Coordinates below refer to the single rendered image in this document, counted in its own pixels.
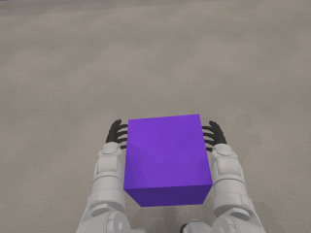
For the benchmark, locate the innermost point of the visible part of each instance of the robot right upper arm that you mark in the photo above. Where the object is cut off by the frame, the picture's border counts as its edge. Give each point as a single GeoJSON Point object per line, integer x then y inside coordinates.
{"type": "Point", "coordinates": [232, 224]}

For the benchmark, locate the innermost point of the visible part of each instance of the left robot forearm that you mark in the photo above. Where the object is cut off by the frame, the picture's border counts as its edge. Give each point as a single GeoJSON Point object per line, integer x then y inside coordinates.
{"type": "Point", "coordinates": [107, 183]}

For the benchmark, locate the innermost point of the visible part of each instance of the left robot hand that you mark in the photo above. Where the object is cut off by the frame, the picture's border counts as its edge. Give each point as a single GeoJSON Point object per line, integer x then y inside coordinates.
{"type": "Point", "coordinates": [114, 134]}

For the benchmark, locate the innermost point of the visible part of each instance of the right robot forearm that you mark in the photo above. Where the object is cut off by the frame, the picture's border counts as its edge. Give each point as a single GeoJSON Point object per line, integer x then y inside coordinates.
{"type": "Point", "coordinates": [231, 196]}

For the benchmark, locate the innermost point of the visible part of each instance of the robot left upper arm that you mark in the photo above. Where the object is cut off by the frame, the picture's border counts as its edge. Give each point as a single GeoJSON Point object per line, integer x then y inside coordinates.
{"type": "Point", "coordinates": [110, 222]}

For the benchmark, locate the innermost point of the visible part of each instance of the robot right thigh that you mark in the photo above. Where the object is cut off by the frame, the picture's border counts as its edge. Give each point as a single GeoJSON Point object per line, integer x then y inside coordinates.
{"type": "Point", "coordinates": [197, 227]}

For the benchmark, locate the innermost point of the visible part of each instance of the carton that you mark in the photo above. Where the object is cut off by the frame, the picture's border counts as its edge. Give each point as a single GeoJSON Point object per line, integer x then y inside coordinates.
{"type": "Point", "coordinates": [166, 161]}

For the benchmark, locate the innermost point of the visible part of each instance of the robot right shin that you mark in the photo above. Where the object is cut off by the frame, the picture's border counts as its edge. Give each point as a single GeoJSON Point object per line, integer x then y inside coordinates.
{"type": "Point", "coordinates": [193, 220]}

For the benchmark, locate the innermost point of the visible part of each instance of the right robot hand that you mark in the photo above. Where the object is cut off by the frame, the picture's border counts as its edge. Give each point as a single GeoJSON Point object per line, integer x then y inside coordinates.
{"type": "Point", "coordinates": [218, 135]}

